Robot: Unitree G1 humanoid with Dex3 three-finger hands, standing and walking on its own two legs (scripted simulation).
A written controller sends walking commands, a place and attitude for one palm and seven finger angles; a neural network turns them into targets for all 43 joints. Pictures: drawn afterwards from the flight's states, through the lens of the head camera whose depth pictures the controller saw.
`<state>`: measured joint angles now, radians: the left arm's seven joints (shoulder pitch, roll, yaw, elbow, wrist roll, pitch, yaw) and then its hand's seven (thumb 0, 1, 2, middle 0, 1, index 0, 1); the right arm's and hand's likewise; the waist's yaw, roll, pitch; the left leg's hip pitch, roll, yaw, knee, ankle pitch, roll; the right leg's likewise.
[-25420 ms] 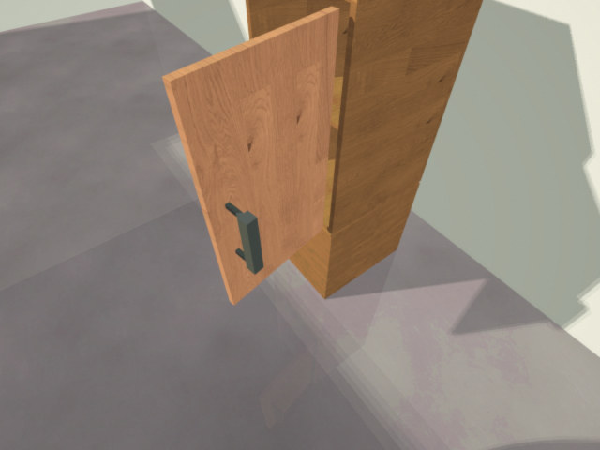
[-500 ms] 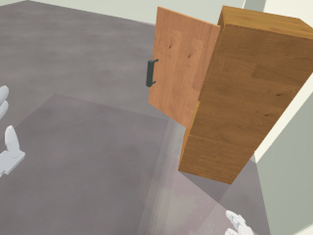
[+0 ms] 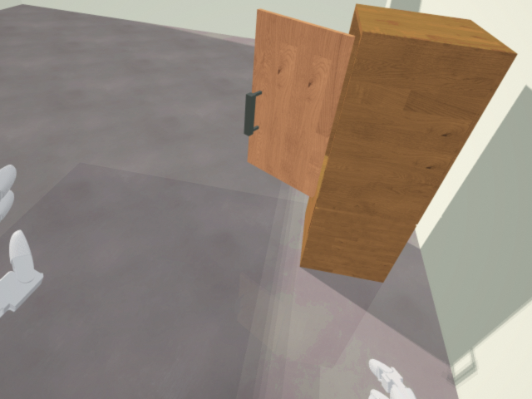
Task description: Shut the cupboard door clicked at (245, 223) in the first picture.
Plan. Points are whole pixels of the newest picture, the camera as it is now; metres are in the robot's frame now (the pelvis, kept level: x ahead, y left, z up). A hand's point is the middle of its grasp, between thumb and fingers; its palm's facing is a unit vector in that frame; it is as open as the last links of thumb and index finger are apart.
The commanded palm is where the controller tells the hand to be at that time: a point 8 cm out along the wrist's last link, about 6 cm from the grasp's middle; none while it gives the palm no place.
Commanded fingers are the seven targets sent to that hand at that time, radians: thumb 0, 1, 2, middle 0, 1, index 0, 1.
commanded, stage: stop stepping back and stand still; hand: left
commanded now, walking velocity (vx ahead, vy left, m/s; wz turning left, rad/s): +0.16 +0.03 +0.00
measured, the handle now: (253, 113) +1.12 +0.04 -0.09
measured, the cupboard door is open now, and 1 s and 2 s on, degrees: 61 61 61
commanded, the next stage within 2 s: let the arm hang, fingers relaxed in 1.06 s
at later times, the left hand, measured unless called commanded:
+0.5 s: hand out of the picture +0.20 +0.30 +0.17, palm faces +0.48 -0.76 -0.43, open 7.4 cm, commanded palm +0.13 +0.33 +0.18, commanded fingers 0.00 0.90 0.90 -0.20 -0.30 -0.20 -0.30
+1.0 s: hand (8, 259) +0.23 +0.31 +0.16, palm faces +0.44 -0.78 -0.45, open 7.4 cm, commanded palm +0.16 +0.35 +0.18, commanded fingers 0.00 0.90 0.90 -0.20 -0.30 -0.20 -0.30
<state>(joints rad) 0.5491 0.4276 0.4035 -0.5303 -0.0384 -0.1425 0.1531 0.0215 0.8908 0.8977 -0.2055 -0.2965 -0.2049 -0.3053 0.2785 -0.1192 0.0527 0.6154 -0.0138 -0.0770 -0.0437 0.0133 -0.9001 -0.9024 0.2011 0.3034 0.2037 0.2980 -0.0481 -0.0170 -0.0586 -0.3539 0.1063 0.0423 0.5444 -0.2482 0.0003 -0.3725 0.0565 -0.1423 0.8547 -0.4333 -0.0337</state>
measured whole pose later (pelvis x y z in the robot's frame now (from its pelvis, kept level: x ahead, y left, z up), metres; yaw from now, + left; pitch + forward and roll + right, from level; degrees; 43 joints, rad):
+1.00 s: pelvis +0.03 +0.04 +0.00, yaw +2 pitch +1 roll -1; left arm 0.55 0.41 0.40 -0.49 -0.05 -0.16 0.17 0.02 0.89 0.90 -0.21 -0.30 -0.21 -0.31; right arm 0.20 -0.20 0.01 0.59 0.02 -0.07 -0.08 0.01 -0.90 -0.90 0.20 0.30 0.20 0.30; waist -0.02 0.00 -0.02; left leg -0.25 0.06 0.11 0.52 -0.30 0.00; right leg -0.22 -0.01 -0.05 0.48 -0.29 0.00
